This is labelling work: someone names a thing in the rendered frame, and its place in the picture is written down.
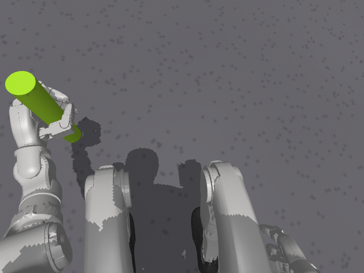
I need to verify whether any right robot foot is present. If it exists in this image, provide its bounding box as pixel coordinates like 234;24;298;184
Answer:
191;207;218;273

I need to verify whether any right robot hand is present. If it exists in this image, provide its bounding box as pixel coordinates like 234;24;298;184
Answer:
260;224;307;273

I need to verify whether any can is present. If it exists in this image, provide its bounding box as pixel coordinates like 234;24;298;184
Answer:
5;71;81;143

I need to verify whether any left robot hand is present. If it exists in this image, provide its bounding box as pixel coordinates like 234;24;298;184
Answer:
9;81;78;148

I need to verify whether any right robot arm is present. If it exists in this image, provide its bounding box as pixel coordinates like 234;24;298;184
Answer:
289;259;322;273

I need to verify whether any left robot arm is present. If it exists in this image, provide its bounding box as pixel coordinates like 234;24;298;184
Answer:
0;145;73;273

